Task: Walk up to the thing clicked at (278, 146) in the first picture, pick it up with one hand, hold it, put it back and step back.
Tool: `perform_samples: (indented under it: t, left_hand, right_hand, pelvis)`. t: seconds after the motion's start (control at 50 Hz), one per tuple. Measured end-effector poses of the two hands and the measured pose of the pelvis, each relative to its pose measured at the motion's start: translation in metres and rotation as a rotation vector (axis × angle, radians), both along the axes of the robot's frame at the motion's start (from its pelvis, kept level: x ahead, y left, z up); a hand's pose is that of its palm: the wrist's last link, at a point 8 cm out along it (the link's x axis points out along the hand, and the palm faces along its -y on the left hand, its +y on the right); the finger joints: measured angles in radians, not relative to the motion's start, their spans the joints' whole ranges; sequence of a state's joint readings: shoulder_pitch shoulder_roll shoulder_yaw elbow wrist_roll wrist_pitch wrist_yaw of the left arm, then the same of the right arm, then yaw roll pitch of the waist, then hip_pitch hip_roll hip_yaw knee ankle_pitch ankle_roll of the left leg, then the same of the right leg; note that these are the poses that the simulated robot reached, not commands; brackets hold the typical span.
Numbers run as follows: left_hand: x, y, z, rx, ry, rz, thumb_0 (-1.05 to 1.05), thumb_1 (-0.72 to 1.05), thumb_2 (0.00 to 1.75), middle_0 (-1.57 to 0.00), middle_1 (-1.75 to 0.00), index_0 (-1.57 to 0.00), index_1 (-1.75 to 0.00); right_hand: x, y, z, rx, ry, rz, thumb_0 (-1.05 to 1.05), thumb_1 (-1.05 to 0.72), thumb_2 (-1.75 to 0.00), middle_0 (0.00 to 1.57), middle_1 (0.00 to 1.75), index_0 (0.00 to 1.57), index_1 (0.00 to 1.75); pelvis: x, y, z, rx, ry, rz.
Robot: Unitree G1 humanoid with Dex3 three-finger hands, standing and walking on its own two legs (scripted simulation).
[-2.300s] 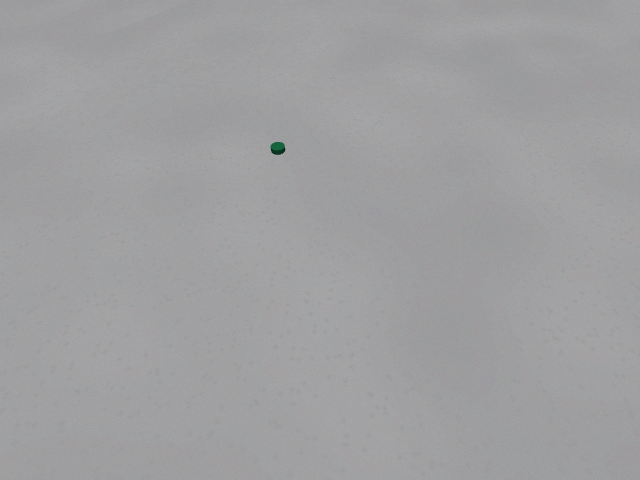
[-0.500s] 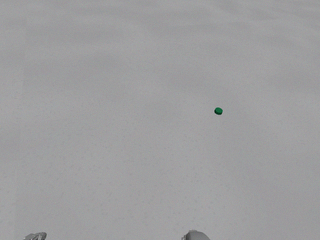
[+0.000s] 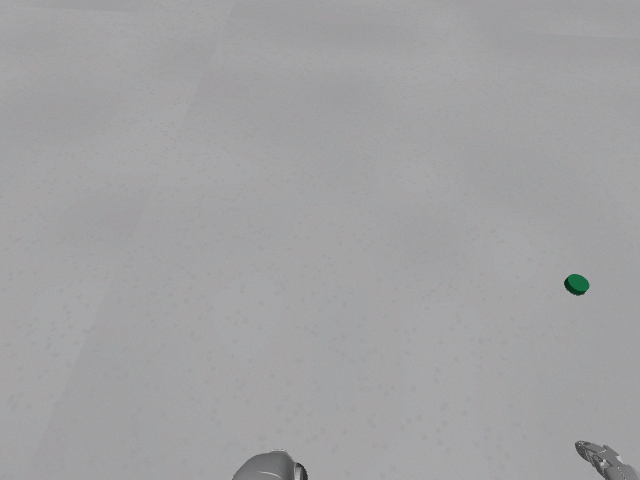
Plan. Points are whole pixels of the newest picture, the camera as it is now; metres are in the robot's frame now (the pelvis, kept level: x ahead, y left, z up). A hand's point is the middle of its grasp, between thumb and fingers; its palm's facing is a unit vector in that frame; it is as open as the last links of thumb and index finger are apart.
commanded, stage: walk up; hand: left
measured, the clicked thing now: (576, 284) +0.91 -0.83 -0.73
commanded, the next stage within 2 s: none
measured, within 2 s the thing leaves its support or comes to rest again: neither
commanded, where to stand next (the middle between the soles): +0.72 -1.22 m, yaw +38 degrees
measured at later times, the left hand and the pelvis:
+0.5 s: hand (326, 406) +0.23 +0.03 -0.12, palm faces +0.20 -0.91 -0.36, open 7.3 cm; pelvis +0.18 -0.26 +0.00, yaw +15 degrees
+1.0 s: hand (446, 357) +0.34 -0.16 -0.15, palm faces +0.29 -0.89 -0.36, open 7.4 cm; pelvis +0.33 -0.48 -0.02, yaw +24 degrees
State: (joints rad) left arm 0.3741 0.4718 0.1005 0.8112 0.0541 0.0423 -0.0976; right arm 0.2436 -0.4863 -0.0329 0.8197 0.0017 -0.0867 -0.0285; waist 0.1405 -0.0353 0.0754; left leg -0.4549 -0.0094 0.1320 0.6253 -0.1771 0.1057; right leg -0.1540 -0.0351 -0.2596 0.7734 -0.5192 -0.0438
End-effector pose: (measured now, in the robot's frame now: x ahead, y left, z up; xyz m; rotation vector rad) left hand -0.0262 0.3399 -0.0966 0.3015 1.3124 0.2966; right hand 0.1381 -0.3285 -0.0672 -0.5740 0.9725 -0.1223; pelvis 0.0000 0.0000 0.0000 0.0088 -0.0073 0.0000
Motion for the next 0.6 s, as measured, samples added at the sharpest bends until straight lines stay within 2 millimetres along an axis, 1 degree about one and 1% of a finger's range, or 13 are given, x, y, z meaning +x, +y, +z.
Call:
perform_samples:
  t: [0.04,0.08,0.14,0.2,0.24,0.28,0.32,0.36,0.4,0.44,0.48,0.52,0.6]
  left_hand:
    - [0.016,-0.02,-0.016,-0.019,0.026,-0.015,0.0,0.9,0.89,-0.2,-0.3,-0.2,-0.3]
    - [0.041,-0.044,-0.024,-0.05,0.026,-0.045,0.01,0.91,0.89,-0.2,-0.3,-0.2,-0.3]
    - [0.091,-0.078,-0.026,-0.088,-0.053,-0.081,0.01,0.91,0.89,-0.2,-0.3,-0.2,-0.3]
    - [0.144,-0.11,-0.022,-0.104,-0.154,-0.104,0.01,0.91,0.89,-0.2,-0.3,-0.2,-0.3]
    - [0.177,-0.129,-0.018,-0.098,-0.212,-0.113,0.0,0.91,0.89,-0.2,-0.3,-0.21,-0.3]
    - [0.207,-0.149,-0.013,-0.077,-0.259,-0.116,0.0,0.91,0.89,-0.2,-0.3,-0.21,-0.3]
    - [0.234,-0.169,-0.009,-0.043,-0.299,-0.112,0.0,0.91,0.89,-0.2,-0.3,-0.21,-0.3]
    - [0.253,-0.191,-0.006,-0.002,-0.344,-0.094,0.0,0.91,0.89,-0.2,-0.3,-0.21,-0.3]
    - [0.258,-0.215,-0.003,0.023,-0.364,-0.071,0.0,0.91,0.89,-0.2,-0.3,-0.2,-0.3]
    - [0.253,-0.238,0.003,0.02,-0.348,-0.02,0.0,0.91,0.89,-0.2,-0.3,-0.2,-0.3]
    - [0.244,-0.258,0.01,0.015,-0.306,0.026,0.0,0.91,0.89,-0.2,-0.3,-0.21,-0.3]
    - [0.234,-0.274,0.014,0.014,-0.265,0.077,0.0,0.9,0.89,-0.2,-0.3,-0.21,-0.3]
    - [0.216,-0.3,0.013,0.023,-0.201,0.17,0.0,0.9,0.89,-0.2,-0.3,-0.21,-0.3]
  right_hand:
    - [0.01,-0.014,-0.005,-0.018,-0.018,-0.027,0.01,-0.9,-0.9,0.2,0.3,0.21,0.3]
    - [0.012,-0.029,-0.004,-0.021,-0.017,-0.067,0.01,-0.9,-0.9,0.2,0.3,0.21,0.3]
    - [0.009,-0.057,0.003,-0.041,0.024,-0.087,0.01,-0.9,-0.9,0.2,0.3,0.21,0.3]
    - [0.007,-0.093,0.006,-0.066,0.09,-0.069,0.01,-0.89,-0.9,0.2,0.3,0.21,0.3]
    - [0.01,-0.122,0.006,-0.083,0.13,-0.06,0.01,-0.89,-0.9,0.21,0.3,0.21,0.3]
    - [0.016,-0.155,0.005,-0.1,0.159,-0.06,0.01,-0.89,-0.9,0.21,0.3,0.21,0.3]
    - [0.027,-0.193,0.001,-0.121,0.183,-0.064,0.01,-0.89,-0.9,0.21,0.3,0.21,0.3]
    - [0.046,-0.234,-0.008,-0.154,0.208,-0.062,0.01,-0.89,-0.9,0.21,0.3,0.21,0.3]
    - [0.072,-0.265,-0.014,-0.189,0.225,-0.072,0.01,-0.89,-0.9,0.21,0.3,0.21,0.3]
    - [0.103,-0.281,-0.013,-0.188,0.214,-0.066,0.01,-0.89,-0.9,0.2,0.3,0.21,0.3]
    - [0.137,-0.288,-0.009,-0.161,0.184,-0.036,0.01,-0.9,-0.9,0.2,0.3,0.21,0.3]
    - [0.169,-0.291,-0.003,-0.135,0.155,0.016,0.01,-0.9,-0.9,0.2,0.3,0.21,0.3]
    - [0.224,-0.294,0.004,-0.105,0.136,0.111,0.01,-0.9,-0.9,0.2,0.3,0.2,0.3]
  pelvis:
    - [0.013,-0.014,-0.008,0.025,-0.01,0.014]
    - [0.026,-0.031,-0.008,0.043,-0.019,0.024]
    - [0.046,-0.059,-0.003,0.053,-0.022,0.046]
    - [0.067,-0.09,-0.002,0.044,-0.017,0.08]
    - [0.082,-0.115,-0.004,0.036,-0.01,0.104]
    - [0.098,-0.142,-0.007,0.029,0.001,0.13]
    - [0.116,-0.173,-0.013,0.022,0.012,0.155]
    - [0.133,-0.204,-0.023,-0.003,0.013,0.177]
    - [0.146,-0.226,-0.025,-0.01,0.008,0.208]
    - [0.159,-0.242,-0.017,-0.007,0.001,0.235]
    - [0.172,-0.256,-0.006,-0.007,0.0,0.252]
    - [0.186,-0.27,0.002,-0.01,0.001,0.27]
    - [0.215,-0.298,0.01,-0.011,0.001,0.298]
